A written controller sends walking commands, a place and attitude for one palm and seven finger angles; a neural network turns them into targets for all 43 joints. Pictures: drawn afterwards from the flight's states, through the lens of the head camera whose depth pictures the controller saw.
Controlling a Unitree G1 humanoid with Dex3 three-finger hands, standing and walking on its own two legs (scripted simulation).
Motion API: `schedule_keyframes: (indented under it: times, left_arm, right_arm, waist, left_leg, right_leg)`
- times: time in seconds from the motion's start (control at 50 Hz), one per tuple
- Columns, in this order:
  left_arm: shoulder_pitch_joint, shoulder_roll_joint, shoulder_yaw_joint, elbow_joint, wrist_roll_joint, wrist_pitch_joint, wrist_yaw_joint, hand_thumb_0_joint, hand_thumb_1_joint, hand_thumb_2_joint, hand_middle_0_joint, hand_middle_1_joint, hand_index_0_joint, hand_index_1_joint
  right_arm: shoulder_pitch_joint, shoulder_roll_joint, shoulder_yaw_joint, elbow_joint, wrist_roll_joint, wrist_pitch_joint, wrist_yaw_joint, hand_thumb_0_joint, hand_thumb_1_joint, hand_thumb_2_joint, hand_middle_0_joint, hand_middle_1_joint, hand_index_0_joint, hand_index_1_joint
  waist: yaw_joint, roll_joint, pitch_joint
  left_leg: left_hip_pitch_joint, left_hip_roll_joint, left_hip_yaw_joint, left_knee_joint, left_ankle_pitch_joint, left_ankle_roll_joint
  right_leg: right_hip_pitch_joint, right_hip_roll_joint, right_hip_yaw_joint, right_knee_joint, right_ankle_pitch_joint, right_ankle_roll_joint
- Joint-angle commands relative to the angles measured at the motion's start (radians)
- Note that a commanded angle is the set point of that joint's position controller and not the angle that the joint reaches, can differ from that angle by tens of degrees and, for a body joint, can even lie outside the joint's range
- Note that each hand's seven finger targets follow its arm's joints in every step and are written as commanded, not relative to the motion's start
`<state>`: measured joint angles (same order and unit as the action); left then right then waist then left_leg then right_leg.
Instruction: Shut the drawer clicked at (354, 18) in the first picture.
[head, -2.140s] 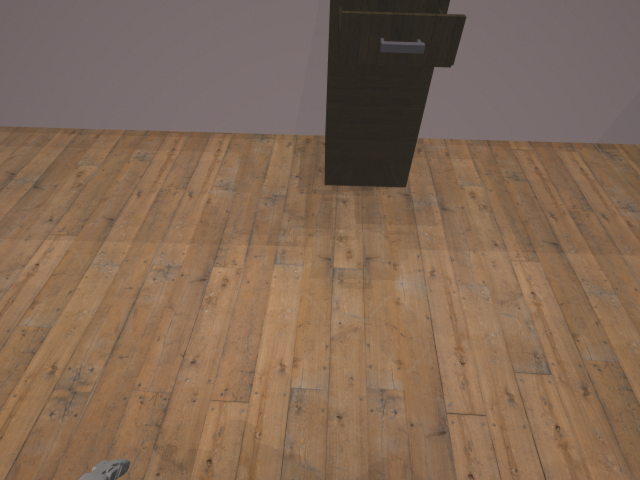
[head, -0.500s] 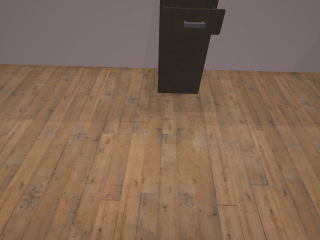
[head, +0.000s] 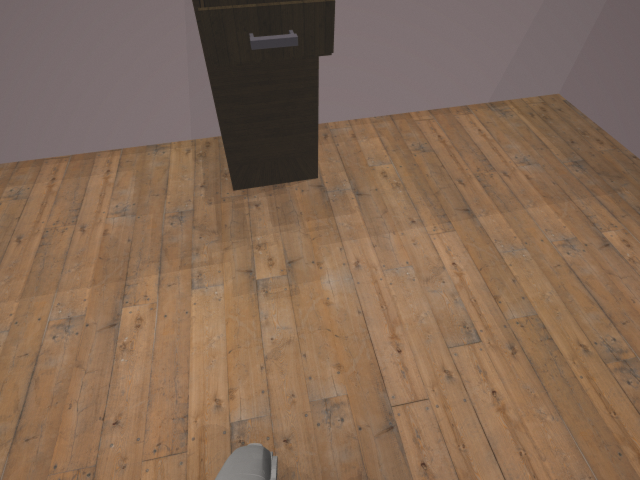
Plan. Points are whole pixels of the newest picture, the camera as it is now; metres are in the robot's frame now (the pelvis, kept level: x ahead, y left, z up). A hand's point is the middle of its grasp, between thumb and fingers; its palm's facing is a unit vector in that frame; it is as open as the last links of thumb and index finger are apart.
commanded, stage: walk to a spot facing it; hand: left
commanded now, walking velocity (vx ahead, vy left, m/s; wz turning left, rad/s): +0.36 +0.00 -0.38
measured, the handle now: (272, 38) +1.15 +0.24 +0.03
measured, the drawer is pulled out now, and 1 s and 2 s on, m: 0.29 0.29 0.29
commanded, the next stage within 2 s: turn to face it in 1.72 s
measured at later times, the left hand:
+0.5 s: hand (168, 368) +0.30 +0.29 -0.18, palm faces -0.15 -0.97 -0.19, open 7.4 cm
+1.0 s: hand (294, 256) +0.58 +0.11 -0.19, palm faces -0.45 -0.88 -0.14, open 7.4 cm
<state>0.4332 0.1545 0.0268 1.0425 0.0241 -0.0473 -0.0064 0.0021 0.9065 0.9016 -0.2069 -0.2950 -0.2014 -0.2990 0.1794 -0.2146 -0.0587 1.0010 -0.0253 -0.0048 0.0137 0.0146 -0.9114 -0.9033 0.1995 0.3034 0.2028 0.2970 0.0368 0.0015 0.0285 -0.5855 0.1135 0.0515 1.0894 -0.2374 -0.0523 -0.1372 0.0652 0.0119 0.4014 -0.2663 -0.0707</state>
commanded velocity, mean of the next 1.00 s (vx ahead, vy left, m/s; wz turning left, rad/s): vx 0.35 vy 0.00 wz -0.44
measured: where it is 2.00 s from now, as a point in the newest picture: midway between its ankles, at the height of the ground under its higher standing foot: (366, 343)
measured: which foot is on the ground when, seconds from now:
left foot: up 0.00-0.24, down 0.26-0.90, up 0.92-1.00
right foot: down 0.00-0.26, up 0.28-0.90, down 0.92-1.00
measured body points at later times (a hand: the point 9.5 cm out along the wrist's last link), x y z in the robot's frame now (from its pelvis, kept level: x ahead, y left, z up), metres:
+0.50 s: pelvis +0.21 +0.10 +0.00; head +0.22 +0.14 +0.45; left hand +0.31 +0.34 -0.16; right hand +0.19 -0.15 -0.13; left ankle +0.22 +0.16 -0.74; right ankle +0.18 -0.05 -0.63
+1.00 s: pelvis +0.41 +0.01 -0.03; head +0.44 +0.01 +0.42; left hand +0.60 +0.16 -0.18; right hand +0.22 -0.11 -0.17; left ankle +0.31 +0.17 -0.63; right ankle +0.42 -0.05 -0.74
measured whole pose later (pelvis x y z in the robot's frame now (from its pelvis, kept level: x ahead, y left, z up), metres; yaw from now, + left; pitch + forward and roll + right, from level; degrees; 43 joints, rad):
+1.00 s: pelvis +0.41 +0.01 -0.03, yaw -28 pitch -1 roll +0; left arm 0.16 0.17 0.06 0.96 0.01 -0.04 -0.01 0.00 0.91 0.90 -0.20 -0.29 -0.20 -0.30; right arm 0.48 -0.08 -0.03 1.13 -0.01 -0.01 -0.01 0.01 -0.91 -0.90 0.20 0.30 0.21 0.30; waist -0.03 -0.03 0.08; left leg -0.25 0.13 0.17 1.28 -0.46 -0.03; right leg -0.35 0.05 -0.17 0.66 -0.30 -0.14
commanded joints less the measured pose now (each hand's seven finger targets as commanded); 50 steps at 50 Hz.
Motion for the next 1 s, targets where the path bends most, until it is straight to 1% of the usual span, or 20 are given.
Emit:
schedule_keyframes:
  times: [0.0,0.08,0.16,0.2,0.22,0.24,0.26,0.28,0.32,0.4,0.54,0.74,0.8,0.84,0.86,0.88,0.9,0.92,0.94,0.98]
  left_arm:
    - [0.065,0.175,0.049,-0.032,-0.003,-0.033,0.018,0.0,0.9,0.9,-0.2,-0.3,-0.2,-0.3]
    - [0.08,0.174,0.049,-0.022,0.003,-0.03,0.026,0.0,0.9,0.9,-0.2,-0.3,-0.2,-0.3]
    - [0.044,0.191,0.057,-0.028,0.007,-0.021,0.031,0.0,0.9,0.9,-0.2,-0.3,-0.2,-0.3]
    - [-0.005,0.203,0.064,-0.039,-0.001,-0.021,0.029,0.0,0.9,0.9,-0.2,-0.3,-0.2,-0.3]
    - [-0.005,0.182,0.066,-0.046,-0.007,-0.023,0.024,0.0,0.9,0.9,-0.2,-0.3,-0.2,-0.3]
    - [0.045,0.122,0.062,-0.057,-0.019,-0.017,0.012,0.0,0.9,0.9,-0.2,-0.3,-0.2,-0.3]
    - [0.032,0.107,0.056,-0.078,-0.019,-0.024,0.006,0.0,0.9,0.9,-0.2,-0.3,-0.2,-0.3]
    - [-0.018,0.137,0.064,-0.082,-0.008,-0.018,0.009,0.0,0.9,0.9,-0.2,-0.3,-0.2,-0.3]
    - [-0.101,0.114,0.068,-0.083,0.007,-0.002,-0.008,0.0,0.9,0.9,-0.2,-0.3,-0.2,-0.3]
    - [-0.04,0.059,0.063,-0.055,0.011,0.049,-0.022,0.0,0.9,0.9,-0.2,-0.3,-0.2,-0.3]
    - [-0.162,0.058,0.067,-0.093,0.014,0.074,-0.025,0.0,0.9,0.9,-0.2,-0.3,-0.2,-0.3]
    - [-0.443,0.038,0.035,-0.175,0.004,0.054,-0.036,0.0,0.9,0.9,-0.2,-0.3,-0.2,-0.3]
    - [-0.367,0.039,0.037,-0.158,0.005,0.04,-0.029,0.0,0.9,0.9,-0.2,-0.3,-0.2,-0.3]
    - [-0.222,0.08,0.051,-0.121,0.008,0.028,-0.02,0.0,0.9,0.9,-0.2,-0.3,-0.2,-0.3]
    - [-0.101,0.11,0.064,-0.087,0.011,0.017,-0.018,0.0,0.9,0.9,-0.2,-0.3,-0.2,-0.3]
    - [0.016,0.189,0.084,-0.052,0.013,0.005,-0.012,0.0,0.9,0.9,-0.2,-0.3,-0.2,-0.3]
    - [0.097,0.28,0.106,-0.04,0.0,-0.002,0.002,0.0,0.9,0.9,-0.2,-0.3,-0.2,-0.3]
    - [0.073,0.307,0.11,-0.044,-0.023,0.006,0.013,0.0,0.9,0.9,-0.2,-0.3,-0.2,-0.3]
    - [0.011,0.26,0.101,-0.054,-0.027,0.016,0.019,0.0,0.9,0.9,-0.2,-0.3,-0.2,-0.3]
    - [-0.104,0.173,0.069,-0.069,-0.021,-0.007,0.02,0.0,0.9,0.9,-0.2,-0.3,-0.2,-0.3]
  right_arm:
    - [-0.091,-0.055,-0.012,-0.11,0.002,-0.031,0.006,0.0,-0.9,-0.9,0.2,0.3,0.2,0.3]
    - [-0.187,-0.038,-0.005,-0.158,0.007,-0.041,0.011,0.0,-0.9,-0.9,0.2,0.3,0.2,0.3]
    - [-0.176,-0.033,-0.003,-0.167,0.013,-0.056,0.01,0.0,-0.9,-0.9,0.2,0.3,0.2,0.3]
    - [0.003,-0.066,-0.013,-0.109,0.01,-0.066,-0.006,0.0,-0.9,-0.9,0.2,0.3,0.2,0.3]
    - [0.165,-0.122,-0.026,-0.063,0.005,-0.071,-0.022,0.0,-0.9,-0.9,0.2,0.3,0.2,0.3]
    - [0.301,-0.257,-0.058,-0.033,-0.009,-0.074,-0.031,0.0,-0.9,-0.9,0.2,0.3,0.2,0.3]
    - [0.359,-0.284,-0.057,-0.024,-0.005,-0.067,-0.03,0.0,-0.9,-0.9,0.2,0.3,0.2,0.3]
    - [0.262,-0.236,-0.043,-0.044,0.0,-0.059,-0.028,0.0,-0.9,-0.9,0.2,0.3,0.2,0.3]
    - [0.131,-0.106,-0.011,-0.062,0.002,-0.073,-0.03,0.0,-0.9,-0.9,0.2,0.3,0.2,0.3]
    - [0.14,-0.034,0.01,-0.025,0.008,-0.097,-0.04,0.0,-0.9,-0.9,0.2,0.3,0.2,0.3]
    - [0.276,-0.02,0.015,0.025,0.014,-0.105,-0.051,0.0,-0.9,-0.9,0.2,0.3,0.2,0.3]
    - [0.454,-0.043,0.015,0.106,-0.003,-0.085,-0.055,0.0,-0.9,-0.9,0.2,0.3,0.2,0.3]
    - [0.437,-0.067,0.01,0.103,0.001,-0.077,-0.054,0.0,-0.9,-0.9,0.2,0.3,0.2,0.3]
    - [0.392,-0.096,-0.001,0.081,0.006,-0.073,-0.049,0.0,-0.9,-0.9,0.2,0.3,0.2,0.3]
    - [0.349,-0.108,-0.003,0.063,0.011,-0.072,-0.044,0.0,-0.9,-0.9,0.2,0.3,0.2,0.3]
    - [0.338,-0.082,-0.001,0.041,0.024,-0.07,-0.032,0.0,-0.9,-0.9,0.2,0.3,0.2,0.3]
    - [0.322,-0.008,0.007,-0.007,0.037,-0.08,-0.032,0.0,-0.9,-0.9,0.2,0.3,0.2,0.3]
    - [0.222,-0.029,-0.001,-0.034,0.03,-0.078,-0.035,0.0,-0.9,-0.9,0.2,0.3,0.2,0.3]
    - [0.154,-0.013,-0.008,-0.056,0.024,-0.073,-0.036,0.0,-0.9,-0.9,0.2,0.3,0.2,0.3]
    - [0.19,0.006,-0.003,-0.028,0.008,-0.05,-0.03,0.0,-0.9,-0.9,0.2,0.3,0.2,0.3]
  waist:
    - [-0.003,-0.081,0.038]
    - [0.022,-0.106,0.06]
    - [0.015,-0.158,0.05]
    - [-0.073,-0.124,-0.017]
    - [-0.132,-0.057,-0.114]
    - [-0.161,0.226,-0.252]
    - [-0.157,0.329,-0.275]
    - [-0.127,0.195,-0.164]
    - [-0.069,0.138,0.031]
    - [-0.001,0.152,0.037]
    - [-0.016,0.096,0.069]
    - [-0.111,0.087,0.128]
    - [-0.067,0.138,0.072]
    - [0.002,0.168,-0.019]
    - [0.065,0.166,-0.084]
    - [0.116,0.057,-0.18]
    - [0.113,-0.149,-0.282]
    - [0.109,-0.077,-0.249]
    - [0.08,0.047,-0.061]
    - [-0.019,0.014,0.02]
  left_leg:
    - [-0.148,0.02,-0.018,-0.054,0.072,-0.018]
    - [-0.128,0.006,0.0,-0.205,0.06,-0.011]
    - [0.082,-0.038,0.021,-0.407,0.0,0.02]
    - [0.361,-0.087,0.052,-0.554,0.06,0.039]
    - [0.616,-0.04,0.013,-0.588,0.096,0.058]
    - [0.86,0.241,-0.329,-0.61,0.074,0.132]
    - [0.859,0.415,-0.589,-0.778,0.05,0.208]
    - [0.69,0.418,-0.561,-0.848,-0.142,0.227]
    - [0.438,0.308,-0.358,-0.893,-0.151,0.15]
    - [0.346,0.185,-0.02,-0.879,0.162,0.046]
    - [0.497,0.18,0.074,-0.88,0.387,0.011]
    - [0.735,0.23,0.179,-0.827,0.678,0.125]
    - [0.742,0.227,0.257,-0.677,1.057,0.117]
    - [0.707,0.225,0.281,-0.476,1.166,0.102]
    - [0.609,0.21,0.297,-0.302,1.055,0.086]
    - [0.349,0.173,0.297,-0.016,0.694,0.057]
    - [0.006,-0.025,0.235,0.334,-0.29,-0.005]
    - [-0.084,-0.026,0.056,0.438,-0.325,0.021]
    - [-0.117,0.018,0.0,0.424,-0.223,0.038]
    - [-0.03,0.075,-0.027,0.306,-0.088,0.017]
  right_leg:
    - [0.07,-0.265,0.268,-0.188,0.208,-0.116]
    - [0.102,-0.266,0.264,-0.162,0.321,-0.115]
    - [0.063,-0.261,0.257,-0.095,0.427,-0.09]
    - [-0.014,-0.201,0.201,0.075,0.538,-0.055]
    - [-0.112,-0.154,0.172,0.271,0.488,-0.025]
    - [-0.333,-0.029,0.055,0.587,0.069,0.027]
    - [-0.471,0.012,0.034,0.852,-0.304,0.044]
    - [-0.487,-0.067,0.072,0.93,-0.267,0.031]
    - [-0.505,-0.138,0.052,0.954,-0.08,0.044]
    - [-0.429,-0.146,0.019,0.893,0.07,0.07]
    - [-0.637,-0.149,0.0,0.863,0.195,0.087]
    - [-0.608,-0.122,-0.168,0.408,0.063,0.037]
    - [-0.438,-0.039,-0.238,0.319,-0.006,-0.012]
    - [-0.244,0.0,-0.253,0.26,-0.026,-0.043]
    - [-0.05,-0.001,-0.24,0.181,0.033,-0.057]
    - [0.253,-0.148,-0.054,0.127,0.113,-0.127]
    - [0.477,-0.462,0.51,0.046,0.344,-0.284]
    - [0.442,-0.491,0.55,-0.053,0.367,-0.319]
    - [0.272,-0.471,0.429,-0.085,0.366,-0.279]
    - [-0.003,-0.375,0.266,-0.137,0.307,-0.135]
